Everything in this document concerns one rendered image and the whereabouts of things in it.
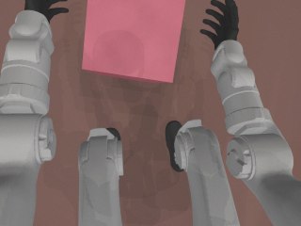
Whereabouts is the left robot upper arm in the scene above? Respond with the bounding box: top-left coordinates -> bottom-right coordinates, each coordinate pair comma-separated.
0,113 -> 56,226

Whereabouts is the robot right shin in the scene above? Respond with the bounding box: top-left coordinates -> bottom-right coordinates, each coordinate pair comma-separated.
174,119 -> 221,166

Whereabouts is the robot left foot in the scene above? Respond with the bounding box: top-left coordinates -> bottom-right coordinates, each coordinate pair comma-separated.
106,127 -> 121,177

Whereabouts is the carton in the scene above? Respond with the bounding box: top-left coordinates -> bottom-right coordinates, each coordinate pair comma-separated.
82,0 -> 185,84

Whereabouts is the right robot upper arm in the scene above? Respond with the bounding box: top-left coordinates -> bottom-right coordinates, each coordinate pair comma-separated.
226,133 -> 301,226

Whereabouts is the robot right hand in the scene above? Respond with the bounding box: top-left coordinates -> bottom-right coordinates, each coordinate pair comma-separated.
199,0 -> 239,50

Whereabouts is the robot right forearm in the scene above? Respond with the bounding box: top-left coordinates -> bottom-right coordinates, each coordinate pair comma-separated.
210,40 -> 293,157

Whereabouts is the robot left forearm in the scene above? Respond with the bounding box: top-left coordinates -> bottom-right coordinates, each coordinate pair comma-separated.
0,9 -> 55,115

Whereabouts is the robot left hand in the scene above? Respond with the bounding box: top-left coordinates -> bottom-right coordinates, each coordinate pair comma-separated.
24,0 -> 69,23

